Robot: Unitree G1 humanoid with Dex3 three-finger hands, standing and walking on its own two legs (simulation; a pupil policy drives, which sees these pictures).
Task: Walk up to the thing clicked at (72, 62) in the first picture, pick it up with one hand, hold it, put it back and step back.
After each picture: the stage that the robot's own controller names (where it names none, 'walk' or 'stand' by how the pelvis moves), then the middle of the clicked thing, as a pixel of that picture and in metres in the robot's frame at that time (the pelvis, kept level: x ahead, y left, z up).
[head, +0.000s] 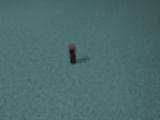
stand; (72, 54) +1.28 +0.11 -0.65
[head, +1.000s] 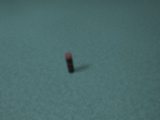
walk; (69, 63) +1.16 +0.24 -0.64
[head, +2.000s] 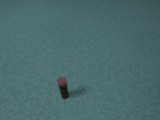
walk; (63, 88) +0.73 +0.22 -0.64
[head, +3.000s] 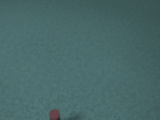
walk; out of the picture +0.47 +0.16 -0.64
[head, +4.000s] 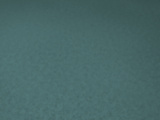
stand; out of the picture +0.42 +0.18 -0.65
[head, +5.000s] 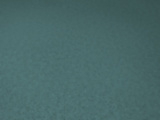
stand; out of the picture +0.41 +0.18 -0.65
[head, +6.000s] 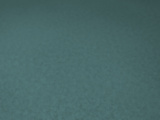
stand; out of the picture +0.43 +0.18 -0.66
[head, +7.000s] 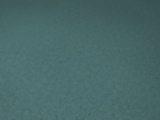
stand; out of the picture +0.42 +0.18 -0.66
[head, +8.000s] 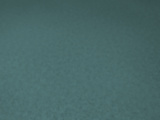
stand; out of the picture +0.41 +0.19 -0.66
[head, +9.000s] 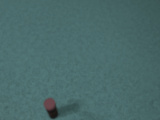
go down; (51, 109) +0.45 +0.18 -0.58
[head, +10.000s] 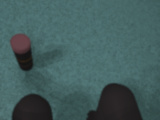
go down; (23, 55) +0.52 +0.19 -0.25
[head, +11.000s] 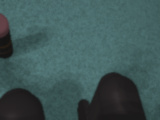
close in; (0, 39) +0.51 +0.21 -0.21
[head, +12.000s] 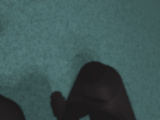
close; out of the picture +0.51 +0.25 -0.17
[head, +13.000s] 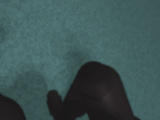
lift; out of the picture +0.48 +0.24 -0.18
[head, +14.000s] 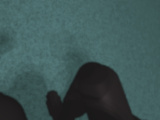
lift; out of the picture +0.45 +0.22 -0.18
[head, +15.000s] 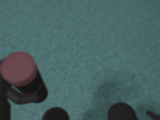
lift; (30, 83) +0.34 +0.17 +0.00
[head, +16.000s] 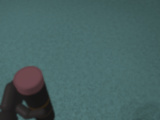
hold; (38, 100) +0.30 +0.15 +0.04
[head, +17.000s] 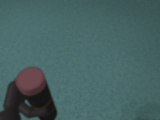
hold; (40, 99) +0.30 +0.15 +0.04
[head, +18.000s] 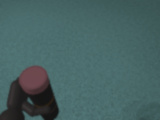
crouch; (43, 97) +0.31 +0.14 +0.04
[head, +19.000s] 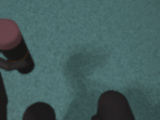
crouch; (17, 52) +0.46 +0.17 -0.05
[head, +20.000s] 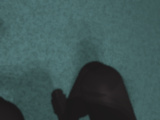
lower; out of the picture +0.47 +0.24 -0.18
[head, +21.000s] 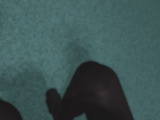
lower; out of the picture +0.48 +0.25 -0.18
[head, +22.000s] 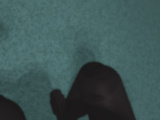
lower; out of the picture +0.47 +0.24 -0.18
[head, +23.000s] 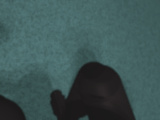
lower; out of the picture +0.47 +0.24 -0.17
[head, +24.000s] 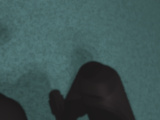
loosen; out of the picture +0.47 +0.23 -0.18
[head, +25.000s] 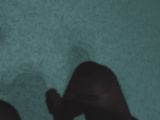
rise; out of the picture +0.46 +0.23 -0.18
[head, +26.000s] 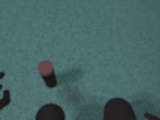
walk; (48, 75) +0.48 +0.16 -0.37
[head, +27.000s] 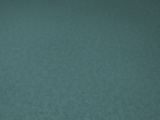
stand; out of the picture +0.40 +0.14 -0.60
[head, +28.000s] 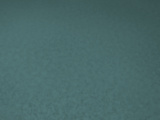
stand; out of the picture +0.41 +0.15 -0.60
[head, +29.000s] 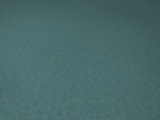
stand; out of the picture +0.41 +0.14 -0.64
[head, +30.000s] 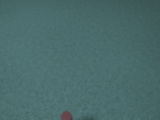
walk; out of the picture +0.43 +0.14 -0.64
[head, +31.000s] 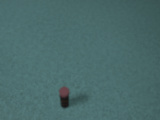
walk; (64, 98) +0.57 +0.11 -0.64
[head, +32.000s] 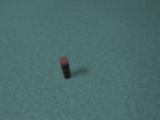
walk; (65, 68) +0.85 +0.21 -0.63
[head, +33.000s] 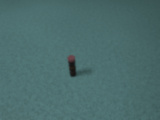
stand; (72, 66) +1.07 +0.14 -0.63
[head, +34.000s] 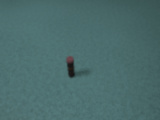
stand; (70, 67) +1.06 +0.14 -0.66
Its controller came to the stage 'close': yes
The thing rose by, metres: 0.69
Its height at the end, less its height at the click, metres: +0.00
